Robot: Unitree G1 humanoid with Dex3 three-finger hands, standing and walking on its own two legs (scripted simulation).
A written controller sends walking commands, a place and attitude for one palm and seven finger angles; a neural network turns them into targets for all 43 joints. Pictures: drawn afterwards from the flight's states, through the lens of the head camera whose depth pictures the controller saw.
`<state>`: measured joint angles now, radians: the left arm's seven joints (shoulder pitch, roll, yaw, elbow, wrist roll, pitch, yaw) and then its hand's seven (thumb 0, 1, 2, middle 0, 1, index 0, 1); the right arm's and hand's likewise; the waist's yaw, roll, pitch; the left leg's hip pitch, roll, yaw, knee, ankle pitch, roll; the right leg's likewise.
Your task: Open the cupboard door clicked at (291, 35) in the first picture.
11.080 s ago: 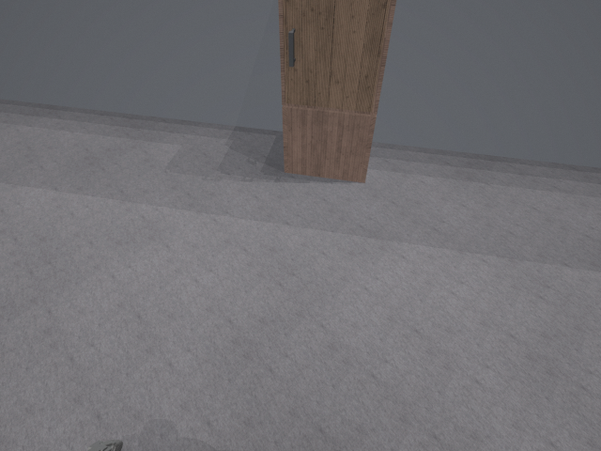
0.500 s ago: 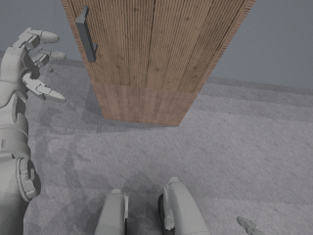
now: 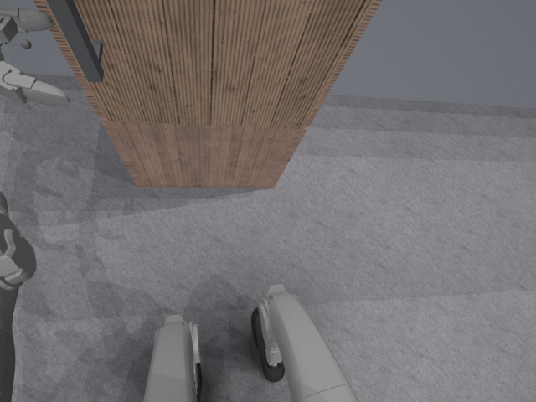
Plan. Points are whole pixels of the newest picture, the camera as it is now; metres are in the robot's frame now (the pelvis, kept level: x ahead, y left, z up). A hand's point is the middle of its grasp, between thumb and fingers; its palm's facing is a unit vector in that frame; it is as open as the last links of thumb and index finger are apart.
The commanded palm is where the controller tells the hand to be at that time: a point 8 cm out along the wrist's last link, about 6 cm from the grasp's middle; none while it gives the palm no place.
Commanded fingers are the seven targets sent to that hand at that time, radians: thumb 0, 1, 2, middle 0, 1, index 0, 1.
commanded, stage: move the hooked fingers beside the handle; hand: left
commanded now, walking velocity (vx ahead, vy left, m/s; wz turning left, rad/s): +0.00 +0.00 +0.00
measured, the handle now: (80, 26) +0.60 +0.16 +0.07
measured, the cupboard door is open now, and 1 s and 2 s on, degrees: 0 0 0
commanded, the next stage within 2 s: slide the fingers in behind the handle in 0.66 s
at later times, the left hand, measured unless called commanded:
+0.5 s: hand (29, 53) +0.56 +0.21 +0.07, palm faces -0.10 -0.99 -0.03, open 14.0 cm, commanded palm +0.55 +0.24 +0.06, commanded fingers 0.00 -0.50 0.30 -0.30 -1.20 -0.30 -1.20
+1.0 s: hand (34, 55) +0.56 +0.21 +0.06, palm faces -0.09 -1.00 -0.02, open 14.0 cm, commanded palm +0.55 +0.23 +0.06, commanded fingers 0.00 -0.50 0.30 -0.30 -1.20 -0.30 -1.20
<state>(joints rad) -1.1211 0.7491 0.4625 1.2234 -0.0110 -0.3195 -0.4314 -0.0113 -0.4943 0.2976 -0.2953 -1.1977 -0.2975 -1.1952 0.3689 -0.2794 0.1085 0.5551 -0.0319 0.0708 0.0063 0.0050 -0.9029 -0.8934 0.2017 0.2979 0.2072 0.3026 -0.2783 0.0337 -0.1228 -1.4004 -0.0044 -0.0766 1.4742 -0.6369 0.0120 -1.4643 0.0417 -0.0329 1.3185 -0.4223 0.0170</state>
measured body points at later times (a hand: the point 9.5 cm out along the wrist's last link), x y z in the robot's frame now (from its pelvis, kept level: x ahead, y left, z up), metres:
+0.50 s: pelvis +0.01 +0.00 +0.01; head +0.20 +0.05 +0.42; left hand +0.56 +0.26 +0.07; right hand +0.05 -0.27 -0.08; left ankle +0.01 +0.11 -0.58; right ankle +0.09 -0.13 -0.58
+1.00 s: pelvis +0.01 +0.00 +0.01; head +0.20 +0.04 +0.41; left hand +0.55 +0.26 +0.07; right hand +0.02 -0.27 -0.09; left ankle +0.01 +0.11 -0.58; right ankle +0.09 -0.13 -0.58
